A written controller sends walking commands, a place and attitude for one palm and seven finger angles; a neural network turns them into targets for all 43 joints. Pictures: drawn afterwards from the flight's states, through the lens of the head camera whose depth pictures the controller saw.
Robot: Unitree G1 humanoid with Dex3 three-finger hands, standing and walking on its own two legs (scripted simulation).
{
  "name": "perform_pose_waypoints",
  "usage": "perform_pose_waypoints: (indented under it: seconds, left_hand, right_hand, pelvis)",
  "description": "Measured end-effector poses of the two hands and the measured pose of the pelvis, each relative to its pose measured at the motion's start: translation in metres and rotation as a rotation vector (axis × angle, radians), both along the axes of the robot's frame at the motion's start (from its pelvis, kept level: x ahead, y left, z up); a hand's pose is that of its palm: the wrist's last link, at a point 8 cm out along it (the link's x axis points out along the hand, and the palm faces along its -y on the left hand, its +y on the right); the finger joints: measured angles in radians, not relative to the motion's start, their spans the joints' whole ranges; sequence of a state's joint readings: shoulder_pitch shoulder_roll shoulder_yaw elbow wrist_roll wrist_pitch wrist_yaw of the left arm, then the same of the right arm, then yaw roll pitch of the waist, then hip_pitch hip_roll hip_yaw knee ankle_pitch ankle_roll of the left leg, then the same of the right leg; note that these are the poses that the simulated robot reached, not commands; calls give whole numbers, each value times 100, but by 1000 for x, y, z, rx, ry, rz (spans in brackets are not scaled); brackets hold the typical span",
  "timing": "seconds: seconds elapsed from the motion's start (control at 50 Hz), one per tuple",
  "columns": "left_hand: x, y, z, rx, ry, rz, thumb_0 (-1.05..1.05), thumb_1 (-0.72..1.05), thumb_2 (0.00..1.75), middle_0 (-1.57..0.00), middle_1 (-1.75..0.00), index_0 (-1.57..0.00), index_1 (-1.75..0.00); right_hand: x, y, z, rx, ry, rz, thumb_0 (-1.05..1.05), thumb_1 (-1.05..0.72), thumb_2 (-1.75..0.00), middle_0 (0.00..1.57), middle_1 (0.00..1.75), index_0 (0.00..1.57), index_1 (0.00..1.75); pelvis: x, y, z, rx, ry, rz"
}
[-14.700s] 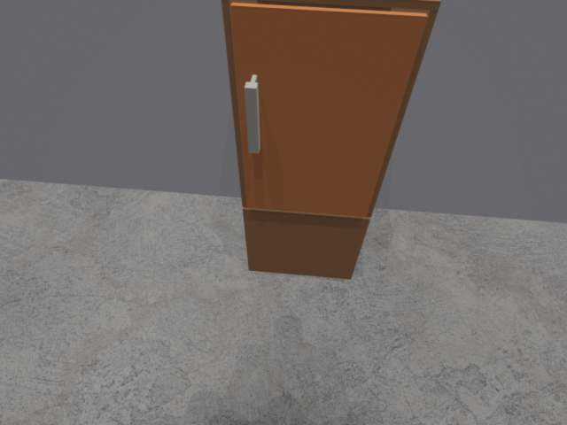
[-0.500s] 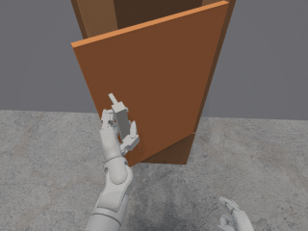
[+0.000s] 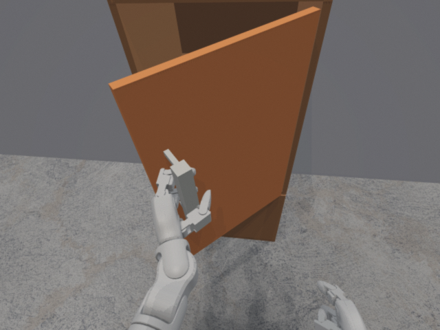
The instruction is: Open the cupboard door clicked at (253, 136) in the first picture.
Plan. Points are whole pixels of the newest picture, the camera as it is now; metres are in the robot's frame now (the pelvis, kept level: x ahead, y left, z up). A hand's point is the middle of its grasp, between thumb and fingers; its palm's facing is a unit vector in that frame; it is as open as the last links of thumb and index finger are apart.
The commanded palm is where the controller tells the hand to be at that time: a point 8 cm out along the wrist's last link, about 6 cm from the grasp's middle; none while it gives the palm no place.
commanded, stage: open thumb and fingers to let go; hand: left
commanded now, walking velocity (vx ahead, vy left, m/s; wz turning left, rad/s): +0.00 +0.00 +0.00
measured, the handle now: (182, 190) +0.36 +0.09 +0.06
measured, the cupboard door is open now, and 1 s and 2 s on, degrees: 43 44 44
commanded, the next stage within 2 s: slide the hand sideways off the handle in 0.58 s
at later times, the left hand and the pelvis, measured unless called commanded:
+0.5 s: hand (200, 206) +0.32 +0.05 +0.07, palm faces +0.27 -0.96 -0.04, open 14.8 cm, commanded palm +0.28 +0.09 +0.06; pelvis -0.03 +0.03 -0.01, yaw -1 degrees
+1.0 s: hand (194, 223) +0.29 +0.06 +0.07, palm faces -0.21 -0.98 +0.01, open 16.2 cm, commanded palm +0.27 +0.11 +0.06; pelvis -0.03 +0.05 +0.00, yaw -2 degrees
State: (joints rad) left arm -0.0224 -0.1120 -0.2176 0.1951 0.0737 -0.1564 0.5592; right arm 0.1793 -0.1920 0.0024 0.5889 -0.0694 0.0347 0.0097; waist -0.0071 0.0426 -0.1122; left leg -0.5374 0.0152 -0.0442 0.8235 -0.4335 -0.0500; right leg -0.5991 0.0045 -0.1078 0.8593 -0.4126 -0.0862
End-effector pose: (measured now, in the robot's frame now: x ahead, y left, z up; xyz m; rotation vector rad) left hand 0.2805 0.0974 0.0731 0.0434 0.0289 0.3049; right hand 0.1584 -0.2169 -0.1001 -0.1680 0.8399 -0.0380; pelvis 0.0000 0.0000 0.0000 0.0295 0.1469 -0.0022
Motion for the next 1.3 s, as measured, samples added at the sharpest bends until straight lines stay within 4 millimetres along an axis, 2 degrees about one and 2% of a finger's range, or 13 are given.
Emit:
perform_pose_waypoints:
  seconds: [0.08,0.2,0.3,0.4,0.52,0.72,0.82,0.88,0.98,1.1,1.3]
  left_hand:
    - [-2,-1,-1,-7,-9,2,1,28,63,-32,-125,-33,-127]
    - [-4,2,0,-10,-29,10,1,-7,48,-32,-123,-32,-124]
    - [-4,1,-1,-8,-36,-4,0,-31,38,-31,-119,-30,-119]
    - [0,0,-3,-6,-31,-16,0,-43,33,-28,-106,-27,-105]
    - [5,-1,-3,1,-34,-35,-1,-48,31,-26,-83,-24,-82]
    - [3,5,-4,6,-34,-78,-1,-50,30,-38,-58,-33,-63]
    - [-2,19,-6,83,-74,-417,-1,-50,30,-31,-46,-21,-50]
    - [-3,22,-6,40,-50,-538,-1,-50,30,-25,-40,-16,-43]
    - [0,20,-8,-48,-21,-523,-1,-51,30,-20,-34,-16,-36]
    - [-5,19,-10,-42,-44,-501,-1,-50,30,-17,-33,-17,-33]
    - [-20,40,-11,-27,-26,-491,-1,-50,30,-19,-32,-18,-32]
  right_hand:
    - [-17,-5,-4,-7,22,-20,1,-90,-90,20,30,20,30]
    - [-37,-8,-8,-22,45,-39,1,-90,-90,20,30,20,30]
    - [-44,-3,-8,-28,39,-43,1,-90,-90,20,30,20,30]
    - [-45,7,-7,-27,21,-45,1,-90,-90,20,30,20,30]
    - [-43,22,-6,-14,5,-34,1,-90,-90,20,30,20,30]
    - [-39,42,-6,-1,1,-2,1,-90,-90,20,30,20,30]
    - [-44,43,-4,-7,-13,-18,1,-90,-90,20,30,20,30]
    - [-49,42,-2,-10,-24,-38,1,-90,-90,20,30,20,30]
    - [-54,42,3,-19,-27,-48,1,-90,-90,20,30,20,30]
    - [-54,42,7,-18,-29,-52,1,-90,-90,20,30,20,30]
    - [-32,42,12,-9,-57,-52,1,-90,-90,20,30,20,30]
  pelvis:
    - [-6,0,0,2,-1,-3]
    - [-15,3,-1,1,-4,-7]
    - [-22,9,-2,-3,-6,-10]
    - [-27,17,-4,-8,-5,-16]
    - [-29,27,-6,-12,0,-24]
    - [-30,39,-7,-20,-7,-23]
    - [-32,43,-9,-21,-16,-17]
    - [-32,47,-7,-26,-31,-17]
    - [-31,52,-4,-22,-30,-29]
    - [-25,53,-5,-18,-19,-46]
    - [-13,49,-4,-22,-18,-49]
